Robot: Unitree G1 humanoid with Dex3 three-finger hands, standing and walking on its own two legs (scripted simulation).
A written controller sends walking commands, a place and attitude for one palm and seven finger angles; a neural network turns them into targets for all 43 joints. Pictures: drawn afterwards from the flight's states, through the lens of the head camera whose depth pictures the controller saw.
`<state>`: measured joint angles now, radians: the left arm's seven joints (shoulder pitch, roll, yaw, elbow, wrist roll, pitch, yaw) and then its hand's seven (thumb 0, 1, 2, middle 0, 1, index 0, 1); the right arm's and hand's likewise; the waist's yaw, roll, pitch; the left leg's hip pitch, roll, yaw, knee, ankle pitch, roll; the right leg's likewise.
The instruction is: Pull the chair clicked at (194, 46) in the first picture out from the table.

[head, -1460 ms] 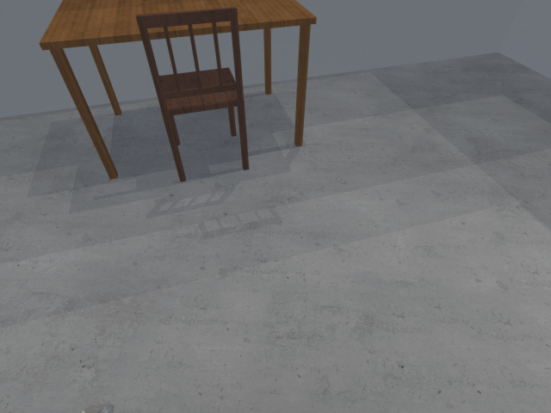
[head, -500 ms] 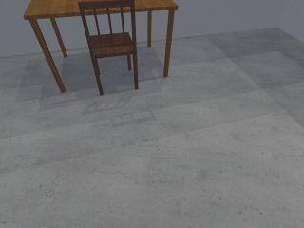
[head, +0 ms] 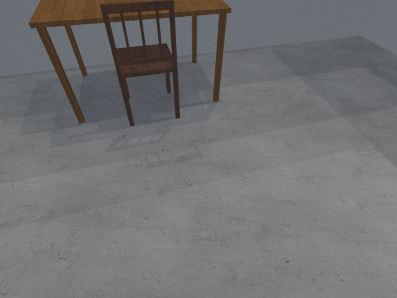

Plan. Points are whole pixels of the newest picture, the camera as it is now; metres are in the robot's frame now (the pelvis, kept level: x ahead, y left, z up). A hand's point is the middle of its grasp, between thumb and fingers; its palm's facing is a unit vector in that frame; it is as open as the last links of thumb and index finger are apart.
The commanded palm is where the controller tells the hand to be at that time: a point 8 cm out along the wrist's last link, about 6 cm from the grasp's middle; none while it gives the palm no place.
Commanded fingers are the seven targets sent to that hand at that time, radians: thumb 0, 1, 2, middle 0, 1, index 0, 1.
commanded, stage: walk to a spot facing it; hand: left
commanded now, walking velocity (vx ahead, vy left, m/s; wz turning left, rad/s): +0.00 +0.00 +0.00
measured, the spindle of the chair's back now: (143, 36) +1.49 +0.42 -0.12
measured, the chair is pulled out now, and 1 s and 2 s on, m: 0.00 0.00 0.00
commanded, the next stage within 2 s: turn to face it in 1.82 s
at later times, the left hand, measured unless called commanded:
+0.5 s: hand out of the picture +0.03 +0.22 -0.19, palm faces +0.03 -0.99 -0.14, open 7.4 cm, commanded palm none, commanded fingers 0.00 0.90 0.90 -0.20 -0.30 -0.20 -0.30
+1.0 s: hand (147, 214) +0.38 +0.18 -0.18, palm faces +0.11 -0.97 -0.19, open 7.3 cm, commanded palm none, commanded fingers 0.00 0.90 0.90 -0.20 -0.30 -0.20 -0.30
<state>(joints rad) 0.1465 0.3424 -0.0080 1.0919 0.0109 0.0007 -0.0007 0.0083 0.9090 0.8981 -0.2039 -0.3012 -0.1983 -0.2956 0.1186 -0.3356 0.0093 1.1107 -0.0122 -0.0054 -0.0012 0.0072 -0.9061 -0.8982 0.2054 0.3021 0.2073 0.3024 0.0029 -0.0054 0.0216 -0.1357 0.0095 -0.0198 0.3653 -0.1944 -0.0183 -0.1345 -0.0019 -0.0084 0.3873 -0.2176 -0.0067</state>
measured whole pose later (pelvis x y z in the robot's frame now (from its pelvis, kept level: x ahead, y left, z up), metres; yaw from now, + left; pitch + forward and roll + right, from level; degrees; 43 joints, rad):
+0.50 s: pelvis +0.08 +0.04 -0.01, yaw +2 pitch +0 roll -1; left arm 0.37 0.21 0.02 1.13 0.03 0.02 -0.02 0.01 0.91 0.90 -0.20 -0.30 -0.20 -0.30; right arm 0.41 -0.15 0.00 1.12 -0.02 -0.05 -0.01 0.00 -0.91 -0.90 0.20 0.30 0.21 0.30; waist -0.03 -0.05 -0.02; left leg -0.13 0.00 0.08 0.48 -0.34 0.04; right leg -0.36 -0.05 -0.05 0.98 -0.43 -0.02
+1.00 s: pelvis +0.30 -0.01 -0.02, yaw +5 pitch -2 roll -1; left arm 0.18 0.16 0.05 1.02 0.02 -0.08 0.01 0.00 0.93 0.90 -0.20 -0.30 -0.20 -0.30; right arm 0.35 -0.15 -0.05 1.13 -0.02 -0.03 -0.01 0.01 -0.91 -0.90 0.20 0.30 0.20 0.30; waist -0.04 0.01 0.04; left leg -0.43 0.09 0.02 1.27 -0.34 0.04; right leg -0.29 -0.03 -0.19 0.58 -0.25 -0.05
